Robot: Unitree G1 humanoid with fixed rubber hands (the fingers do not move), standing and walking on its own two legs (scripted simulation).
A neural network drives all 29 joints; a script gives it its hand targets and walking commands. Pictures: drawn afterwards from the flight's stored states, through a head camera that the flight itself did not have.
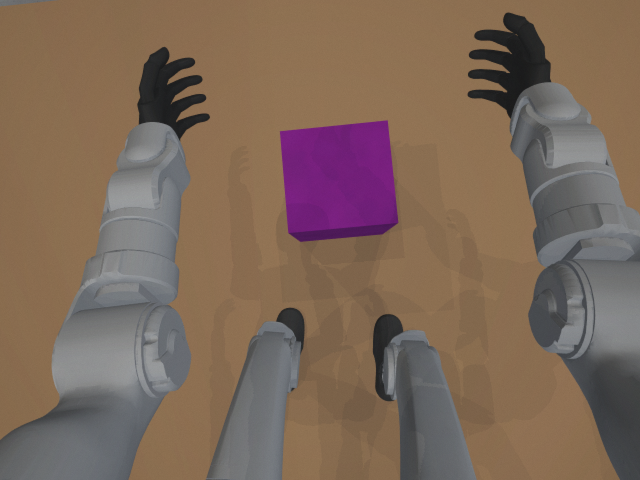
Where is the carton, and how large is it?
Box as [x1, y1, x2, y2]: [280, 120, 397, 241]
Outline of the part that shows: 387,120 280,131 288,232 300,241 380,234 397,223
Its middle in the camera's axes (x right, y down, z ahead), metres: +0.04 -0.12 +0.86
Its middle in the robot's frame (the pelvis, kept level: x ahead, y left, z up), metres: +0.52 +0.03 -0.52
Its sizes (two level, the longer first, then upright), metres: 0.210 0.200 0.250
